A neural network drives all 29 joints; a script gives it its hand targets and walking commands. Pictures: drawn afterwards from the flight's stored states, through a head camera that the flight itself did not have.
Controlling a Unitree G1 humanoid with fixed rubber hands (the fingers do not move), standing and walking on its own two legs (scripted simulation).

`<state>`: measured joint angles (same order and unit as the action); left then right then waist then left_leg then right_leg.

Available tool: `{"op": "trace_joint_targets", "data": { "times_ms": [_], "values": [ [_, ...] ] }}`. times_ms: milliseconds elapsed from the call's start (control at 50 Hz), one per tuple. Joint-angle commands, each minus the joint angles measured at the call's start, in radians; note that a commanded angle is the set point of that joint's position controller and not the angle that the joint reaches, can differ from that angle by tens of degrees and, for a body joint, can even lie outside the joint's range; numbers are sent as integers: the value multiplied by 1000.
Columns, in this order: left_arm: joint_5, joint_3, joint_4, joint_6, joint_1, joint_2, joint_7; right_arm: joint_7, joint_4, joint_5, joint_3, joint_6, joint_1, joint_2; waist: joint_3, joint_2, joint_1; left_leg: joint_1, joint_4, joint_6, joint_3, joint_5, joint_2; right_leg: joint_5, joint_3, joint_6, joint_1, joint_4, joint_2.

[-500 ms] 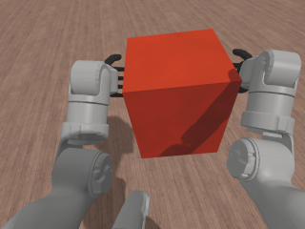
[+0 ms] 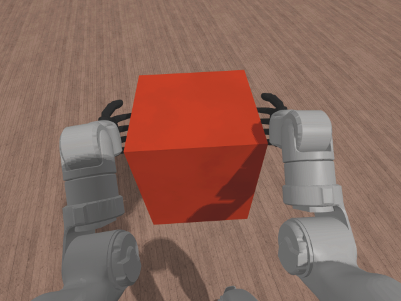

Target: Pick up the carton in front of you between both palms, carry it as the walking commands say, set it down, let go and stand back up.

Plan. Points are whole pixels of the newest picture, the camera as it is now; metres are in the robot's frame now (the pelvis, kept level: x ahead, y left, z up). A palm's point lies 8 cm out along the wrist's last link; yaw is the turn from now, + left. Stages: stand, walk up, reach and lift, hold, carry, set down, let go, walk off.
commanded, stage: carry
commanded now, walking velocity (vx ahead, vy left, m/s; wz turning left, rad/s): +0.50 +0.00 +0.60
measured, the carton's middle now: (196, 151) +0.41 -0.03 +0.06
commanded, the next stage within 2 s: none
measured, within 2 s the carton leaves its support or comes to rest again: neither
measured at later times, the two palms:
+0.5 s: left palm (37, 87) +0.57 +0.29 +0.14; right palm (173, 67) +0.61 +0.00 +0.13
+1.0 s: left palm (58, 52) +0.77 +0.31 +0.10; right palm (164, 37) +0.83 +0.01 +0.10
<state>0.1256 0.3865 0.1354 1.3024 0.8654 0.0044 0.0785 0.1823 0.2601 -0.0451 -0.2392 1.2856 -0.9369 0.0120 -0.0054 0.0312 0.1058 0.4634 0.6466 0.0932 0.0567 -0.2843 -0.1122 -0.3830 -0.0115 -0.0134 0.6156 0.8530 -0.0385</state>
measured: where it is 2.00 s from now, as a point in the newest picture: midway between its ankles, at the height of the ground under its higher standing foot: (140, 144)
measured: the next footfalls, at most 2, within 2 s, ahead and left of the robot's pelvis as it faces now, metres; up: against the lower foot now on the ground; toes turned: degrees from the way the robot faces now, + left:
right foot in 0.06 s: +0.16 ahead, -0.11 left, +0.00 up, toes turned +4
left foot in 0.36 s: +0.30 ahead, +0.16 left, +0.00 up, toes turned +13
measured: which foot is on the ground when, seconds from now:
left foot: down 0.00-0.06, up 0.08-0.34, down 0.36-0.88, up 0.90-1.00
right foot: up 0.00-0.04, down 0.06-0.38, up 0.40-0.84, down 0.86-1.00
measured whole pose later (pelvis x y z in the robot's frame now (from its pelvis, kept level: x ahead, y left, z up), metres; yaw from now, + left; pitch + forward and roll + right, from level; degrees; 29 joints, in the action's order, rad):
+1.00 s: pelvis +0.54 +0.11 +0.02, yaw +11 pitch +3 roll -1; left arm 0.12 0.10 -0.24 1.23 0.19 0.14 0.10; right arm 0.08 -0.26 -0.13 -0.14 1.23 -0.17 -0.13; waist -0.12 0.01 -0.01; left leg 0.42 1.11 0.03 -0.04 -0.35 0.03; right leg -0.14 0.24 -0.10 0.33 0.40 0.00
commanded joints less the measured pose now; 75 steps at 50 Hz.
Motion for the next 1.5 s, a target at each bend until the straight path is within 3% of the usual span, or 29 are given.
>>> {"op": "trace_joint_targets", "data": {
  "times_ms": [0, 40, 60, 120, 200, 280, 300, 320, 340, 360, 420, 480, 680, 780, 800, 820, 840, 860, 880, 920, 1000, 1120, 1240, 1300, 1320, 1340, 1360, 1420, 1480],
  "values": [
    [-375, -654, 6, -31, 647, 1081, -142, -318, -72, 428, 506, 4, -653, -1155, -620, 10, -148, -100, 174, 24, 41, 570, 107, 340, -49, -38, -655, -412, 71],
    [-406, -683, -34, -30, 697, 1030, -146, -316, -71, 419, 501, 11, -691, -1114, -586, -289, -192, 343, 483, -33, -29, -240, 5, 649, -467, -228, -934, -386, 422],
    [-427, -708, -80, -24, 739, 1009, -145, -307, -90, 419, 513, 18, -704, -1097, -602, -229, -191, 366, 564, -26, 17, -315, 48, 668, -517, -280, -957, -346, 465],
    [-533, -767, -193, -9, 873, 1043, -146, -279, -114, 384, 488, 37, -694, -1025, -494, -80, -179, 373, 453, -53, -5, -226, 99, 415, -424, -219, -805, -419, 378],
    [-577, -740, -34, 22, 821, 1064, -181, -258, 23, 268, 402, 61, -518, -945, -428, -155, -180, 196, 141, -70, -83, -107, 105, 392, -240, -145, -646, -487, 318],
    [-544, -647, 157, -26, 729, 1146, -230, -288, 165, 236, 325, 28, -439, -1000, -417, -189, -123, -280, -217, -77, -215, 132, 44, 441, -3, -32, -408, -410, 261],
    [-533, -624, 166, -43, 720, 1169, -236, -299, 165, 253, 325, 12, -457, -1043, -463, -140, -118, -473, -245, -55, -167, 129, 93, 454, 67, 3, -318, -278, 235],
    [-532, -610, 155, -55, 735, 1187, -239, -306, 146, 269, 333, -4, -486, -1061, -496, 1, -103, -636, -316, 9, 76, 18, 264, 282, 116, 56, -152, -89, 180],
    [-523, -600, 161, -57, 734, 1202, -241, -308, 149, 278, 338, -18, -492, -1062, -478, 256, -106, -736, -354, 104, 446, 209, 476, -112, 133, 107, 102, 134, 60],
    [-522, -607, 185, -58, 714, 1205, -239, -306, 135, 279, 351, -27, -476, -1071, -484, 188, -94, -736, -334, 159, 507, 300, 507, -156, 63, 81, 150, 245, 70],
    [-514, -621, 121, -78, 649, 1260, -235, -312, -49, 342, 424, -52, -527, -1167, -453, -4, -102, -651, -343, 91, 294, 400, 440, -25, 6, 65, 167, 264, 163],
    [-499, -667, 29, -96, 490, 1337, -214, -316, -271, 400, 517, -76, -519, -1213, -483, 88, -95, -672, -355, 20, 133, 541, 367, 96, 42, 68, 129, 155, 150],
    [-350, -935, -453, -131, 15, 1185, -153, -362, -592, 386, 770, -84, 17, -1156, -390, 106, -74, -788, -337, 1, -34, 924, 306, 351, 175, 24, 86, -269, 52],
    [-351, -963, -444, -92, -251, 1085, -192, -364, -614, 338, 794, -60, 277, -1016, -428, 125, -109, -526, -38, -55, -185, 1009, 262, 490, 275, -40, -508, -502, -11],
    [-344, -950, -415, -83, -304, 1077, -204, -368, -608, 332, 794, -51, 283, -995, -489, 48, -140, -314, 157, -85, -182, 731, 241, 466, 148, -75, -762, -473, 109],
    [-345, -940, -411, -81, -302, 1051, -214, -374, -624, 343, 813, -43, 264, -1001, -572, -194, -139, -16, 415, -102, -150, 208, 142, 530, -255, -178, -987, -428, 373],
    [-362, -945, -399, -77, -282, 1057, -224, -377, -615, 343, 818, -37, 256, -995, -564, -279, -125, 204, 627, -86, -97, -205, 60, 447, -491, -284, -1030, -527, 490],
    [-383, -961, -414, -78, -248, 1083, -232, -377, -610, 347, 821, -40, 238, -1014, -517, -181, -121, 278, 682, -56, -16, -183, 130, 304, -457, -284, -962, -548, 475],
    [-403, -973, -441, -84, -219, 1107, -237, -379, -636, 362, 838, -45, 210, -1031, -465, -94, -117, 258, 616, -48, -7, -117, 181, 244, -356, -221, -865, -578, 429],
    [-419, -980, -456, -90, -166, 1132, -243, -375, -622, 359, 840, -56, 194, -1056, -350, -53, -112, 169, 449, -67, -25, -25, 229, 143, -199, -146, -631, -684, 376],
    [-444, -993, -431, -88, -189, 1107, -263, -359, -573, 321, 829, -70, 264, -1060, -296, -119, -109, 120, 242, -94, -114, 70, 225, 75, -33, -137, -505, -764, 330],
    [-445, -985, -468, -83, -187, 1047, -264, -345, -608, 332, 844, -68, 243, -1047, -218, -152, -118, 131, -25, -108, -186, 264, 224, 177, 82, -107, -541, -760, 287],
    [-408, -951, -431, -50, -233, 978, -244, -344, -579, 336, 821, -27, 263, -984, -188, -177, -132, 101, -166, -92, -232, 247, 200, 390, 115, -96, -660, -658, 288],
    [-390, -951, -397, -46, -238, 984, -240, -351, -528, 330, 800, -25, 302, -975, -302, -113, -106, -258, -230, -50, -296, 109, 143, 583, 204, -39, -578, -310, 233],
    [-396, -961, -400, -48, -229, 995, -241, -354, -525, 327, 791, -32, 301, -970, -393, -1, -83, -507, -243, 3, -83, 27, 295, 432, 221, 6, -361, -63, 184],
    [-407, -978, -412, -50, -224, 1018, -246, -355, -511, 327, 786, -42, 313, -968, -478, 283, -85, -702, -336, 99, 356, 25, 516, 101, 201, 58, -82, 217, 58],
    [-418, -999, -420, -57, -190, 1040, -250, -360, -504, 335, 803, -54, 309, -1021, -445, 280, -82, -782, -389, 154, 427, 202, 532, -110, 126, 38, 115, 337, 30],
    [-448, -1025, -452, -102, -152, 1138, -257, -367, -588, 361, 836, -96, 261, -1129, -426, 63, -80, -607, -359, 61, 172, 330, 473, -10, 24, 13, 91, 321, 148],
    [-432, -1049, -482, -138, -206, 1161, -243, -376, -632, 378, 851, -123, 268, -1143, -413, 89, -86, -515, -435, 3, 30, 168, 428, 103, 52, 11, 27, 164, 163]
  ]
}}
